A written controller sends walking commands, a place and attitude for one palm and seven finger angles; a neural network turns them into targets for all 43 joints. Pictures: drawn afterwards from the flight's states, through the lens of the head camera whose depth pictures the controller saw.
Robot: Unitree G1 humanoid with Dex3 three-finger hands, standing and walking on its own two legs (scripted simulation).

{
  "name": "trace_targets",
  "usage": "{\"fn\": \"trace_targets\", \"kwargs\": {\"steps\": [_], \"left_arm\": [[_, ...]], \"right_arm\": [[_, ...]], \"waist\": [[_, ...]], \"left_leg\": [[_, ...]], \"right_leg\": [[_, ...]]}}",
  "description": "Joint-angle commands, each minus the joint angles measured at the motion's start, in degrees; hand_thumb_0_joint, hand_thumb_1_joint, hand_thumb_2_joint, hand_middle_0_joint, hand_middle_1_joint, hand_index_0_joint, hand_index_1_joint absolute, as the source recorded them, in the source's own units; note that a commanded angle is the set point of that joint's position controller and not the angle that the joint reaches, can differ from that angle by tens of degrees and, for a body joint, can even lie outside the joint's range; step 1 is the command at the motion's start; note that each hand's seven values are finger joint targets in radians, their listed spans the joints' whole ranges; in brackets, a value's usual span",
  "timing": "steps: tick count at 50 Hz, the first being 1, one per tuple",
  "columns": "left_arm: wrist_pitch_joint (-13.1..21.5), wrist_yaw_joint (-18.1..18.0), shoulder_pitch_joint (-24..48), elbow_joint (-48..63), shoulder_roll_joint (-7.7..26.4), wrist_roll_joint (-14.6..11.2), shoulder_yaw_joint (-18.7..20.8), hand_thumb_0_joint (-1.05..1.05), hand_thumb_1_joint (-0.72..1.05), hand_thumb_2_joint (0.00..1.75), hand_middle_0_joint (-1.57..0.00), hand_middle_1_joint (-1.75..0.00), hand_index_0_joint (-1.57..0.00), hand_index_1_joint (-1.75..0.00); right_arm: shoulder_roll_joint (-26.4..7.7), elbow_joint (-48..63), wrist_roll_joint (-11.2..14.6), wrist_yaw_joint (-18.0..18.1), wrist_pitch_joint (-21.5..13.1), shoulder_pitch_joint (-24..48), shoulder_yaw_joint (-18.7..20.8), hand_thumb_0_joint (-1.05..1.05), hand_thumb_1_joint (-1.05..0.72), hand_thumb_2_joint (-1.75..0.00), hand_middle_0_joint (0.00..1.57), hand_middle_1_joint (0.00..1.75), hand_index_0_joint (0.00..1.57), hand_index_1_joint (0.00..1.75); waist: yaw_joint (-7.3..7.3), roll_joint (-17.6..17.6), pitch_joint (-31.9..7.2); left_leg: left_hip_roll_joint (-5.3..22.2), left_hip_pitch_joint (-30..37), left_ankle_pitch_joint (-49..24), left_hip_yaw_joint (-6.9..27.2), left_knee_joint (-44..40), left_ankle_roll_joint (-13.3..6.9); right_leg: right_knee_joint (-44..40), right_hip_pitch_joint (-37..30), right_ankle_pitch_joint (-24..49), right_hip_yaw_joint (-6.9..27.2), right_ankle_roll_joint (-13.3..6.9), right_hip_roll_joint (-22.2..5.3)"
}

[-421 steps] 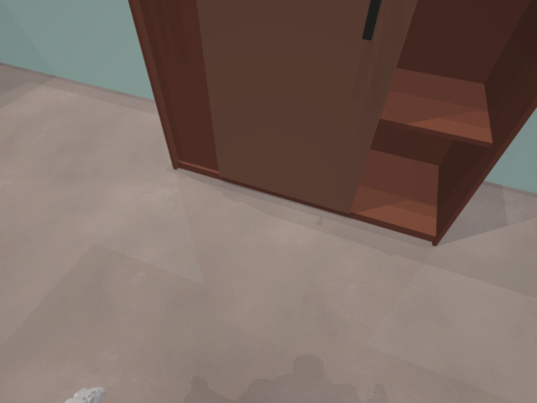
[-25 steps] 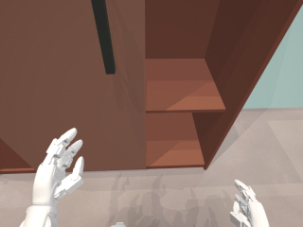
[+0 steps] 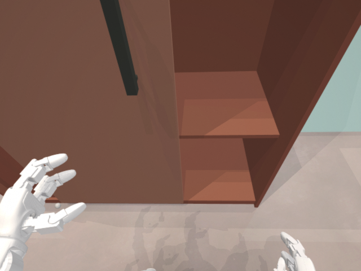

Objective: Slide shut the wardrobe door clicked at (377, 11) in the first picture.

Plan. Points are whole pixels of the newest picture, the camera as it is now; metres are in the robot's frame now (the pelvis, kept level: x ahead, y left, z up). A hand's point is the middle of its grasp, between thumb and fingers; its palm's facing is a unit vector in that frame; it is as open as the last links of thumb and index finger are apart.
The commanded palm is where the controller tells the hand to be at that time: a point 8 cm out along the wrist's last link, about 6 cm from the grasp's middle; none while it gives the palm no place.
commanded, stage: raise the hand with hooked fingers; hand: left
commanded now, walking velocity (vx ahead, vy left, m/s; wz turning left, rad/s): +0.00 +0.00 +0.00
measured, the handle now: (122, 39) +0.53 +0.15 +0.25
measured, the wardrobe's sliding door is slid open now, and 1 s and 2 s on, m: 0.40 0.40 0.40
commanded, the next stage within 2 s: move the hooked fingers beside the handle in 1.28 s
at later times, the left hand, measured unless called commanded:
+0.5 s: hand (4, 163) +0.25 +0.30 +0.19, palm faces +0.12 -0.99 -0.09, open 13.6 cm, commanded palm +0.21 +0.34 +0.21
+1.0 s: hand out of the picture +0.25 +0.30 +0.25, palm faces +0.10 -0.99 -0.10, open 14.0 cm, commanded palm +0.22 +0.35 +0.26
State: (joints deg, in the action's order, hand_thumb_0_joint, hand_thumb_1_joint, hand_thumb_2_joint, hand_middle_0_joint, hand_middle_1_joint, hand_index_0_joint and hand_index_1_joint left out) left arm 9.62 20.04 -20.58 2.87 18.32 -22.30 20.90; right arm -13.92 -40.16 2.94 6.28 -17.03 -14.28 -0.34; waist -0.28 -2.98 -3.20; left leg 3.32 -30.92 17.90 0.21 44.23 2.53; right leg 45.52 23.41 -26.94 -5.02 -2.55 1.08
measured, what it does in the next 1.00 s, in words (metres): stands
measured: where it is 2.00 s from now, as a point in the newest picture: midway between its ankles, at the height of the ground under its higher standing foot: outside the picture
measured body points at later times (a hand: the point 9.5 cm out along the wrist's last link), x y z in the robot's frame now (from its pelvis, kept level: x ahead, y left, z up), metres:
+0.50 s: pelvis +0.00 +0.04 +0.03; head -0.02 +0.02 +0.48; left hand +0.23 +0.35 +0.20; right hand +0.21 -0.18 -0.03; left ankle +0.05 +0.15 -0.71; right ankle -0.03 -0.08 -0.71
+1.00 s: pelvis -0.02 +0.03 +0.04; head -0.05 +0.01 +0.48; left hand +0.24 +0.36 +0.25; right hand +0.18 -0.21 -0.03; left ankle +0.05 +0.15 -0.71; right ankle -0.03 -0.08 -0.71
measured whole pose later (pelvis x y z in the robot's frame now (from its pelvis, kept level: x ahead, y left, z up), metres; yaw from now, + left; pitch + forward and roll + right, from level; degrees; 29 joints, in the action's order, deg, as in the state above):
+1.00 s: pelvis -0.02 +0.03 +0.04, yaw +1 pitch -4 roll -1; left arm -19.7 21.9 7.3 0.3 29.3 -20.2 26.7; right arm -16.7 -38.6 5.8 6.8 -12.3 -10.3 -3.9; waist -2.8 -4.1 -1.3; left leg 2.0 -13.2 7.5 0.2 24.6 0.6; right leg 22.4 4.1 -14.4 -5.4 -1.3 0.9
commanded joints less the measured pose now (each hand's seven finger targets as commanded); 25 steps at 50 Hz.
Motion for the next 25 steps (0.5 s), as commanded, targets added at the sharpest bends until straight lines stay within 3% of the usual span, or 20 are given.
{"fn": "trace_targets", "kwargs": {"steps": [1, 5, 10, 13, 15, 17, 22, 25], "left_arm": [[3.98, -1.41, -0.17, 13.12, 8.49, -1.58, 6.33, 0.0, -0.08, 0.48, -0.27, -0.93, -0.27, -0.93], [2.7, -2.1, 4.89, 14.55, 10.74, -0.71, 6.2, 0.0, -0.17, 0.44, -0.28, -0.99, -0.28, -0.99], [0.89, -3.3, 11.74, 19.67, 12.51, 0.21, 5.96, 0.0, -0.29, 0.39, -0.29, -1.07, -0.29, -1.07], [-1.39, -3.39, 14.99, 19.06, 13.06, 0.36, 6.14, 0.0, -0.36, 0.36, -0.29, -1.11, -0.29, -1.11], [-3.75, -3.15, 16.58, 17.93, 13.71, 0.22, 6.75, 0.0, -0.41, 0.34, -0.29, -1.14, -0.29, -1.14], [-6.72, -2.51, 19.78, 17.46, 15.07, 0.2, 7.29, 0.0, -0.45, 0.32, -0.3, -1.17, -0.3, -1.17], [-13.55, -1.32, 27.05, 14.57, 16.92, -0.02, 8.15, 0.0, -0.5, 0.3, -0.3, -1.2, -0.3, -1.2], [-16.01, -1.07, 32.24, 14.74, 17.98, 0.38, 7.9, 0.0, -0.5, 0.3, -0.3, -1.2, -0.3, -1.2]], "right_arm": [[-7.81, 9.96, 0.57, 0.16, -4.35, 5.59, 3.41, 0.0, -0.9, -0.9, 0.2, 0.3, 0.2, 0.3], [-8.62, 9.81, 0.69, 0.61, -4.76, 5.64, 3.15, 0.0, -0.9, -0.9, 0.2, 0.3, 0.2, 0.3], [-8.64, 9.58, 0.64, 1.05, -5.17, 6.33, 2.5, 0.0, -0.9, -0.9, 0.2, 0.3, 0.2, 0.3], [-8.73, 9.44, 0.68, 1.19, -5.0, 6.85, 1.99, 0.0, -0.9, -0.9, 0.2, 0.3, 0.2, 0.3], [-8.77, 9.46, 0.88, 1.28, -4.71, 7.41, 1.72, 0.0, -0.9, -0.9, 0.2, 0.3, 0.2, 0.3], [-8.8, 9.74, 0.96, 1.46, -4.08, 8.2, 1.21, 0.0, -0.9, -0.9, 0.2, 0.3, 0.2, 0.3], [-8.77, 9.98, 1.37, 1.88, -2.31, 10.12, 0.11, 0.0, -0.9, -0.9, 0.2, 0.3, 0.2, 0.3], [-8.37, 10.13, 1.54, 1.92, -1.46, 11.27, -0.55, 0.0, -0.9, -0.9, 0.2, 0.3, 0.2, 0.3]], "waist": [[-2.05, 6.24, -8.82], [-1.71, 4.1, -5.84], [-2.02, -2.93, -7.32], [-2.19, -3.96, -7.17], [-2.51, -2.24, -7.0], [-2.75, -3.45, -6.99], [-2.76, -1.34, -6.06], [-2.55, -3.4, -5.54]], "left_leg": [[-3.65, 11.12, -13.43, 0.84, -4.53, -3.2], [-3.6, 13.9, -12.55, 0.4, -8.02, -3.69], [-3.6, 19.87, -15.38, 0.08, -11.96, -3.81], [-3.44, 22.31, -15.96, 0.59, -14.24, -3.47], [-3.47, 22.95, -16.81, 0.59, -15.24, -3.51], [-3.42, 24.14, -16.46, 0.78, -16.58, -3.34], [-3.3, 25.73, -15.31, 1.44, -19.22, -3.26], [-3.31, 26.95, -14.11, 1.62, -20.51, -3.19]], "right_leg": [[-11.56, -4.11, 34.75, 7.53, 7.93, -3.1], [-13.98, -2.74, 26.87, 5.15, 5.81, -1.4], [-16.18, -5.22, 23.49, 1.91, 3.25, 0.36], [-17.69, -6.7, 22.9, 0.87, 2.71, 1.04], [-18.79, -8.19, 24.09, 0.64, 2.69, 1.12], [-19.99, -8.9, 23.46, 0.5, 2.56, 1.26], [-22.97, -10.43, 22.0, 0.29, 2.46, 1.59], [-24.68, -10.64, 20.33, 0.55, 2.14, 1.54]]}}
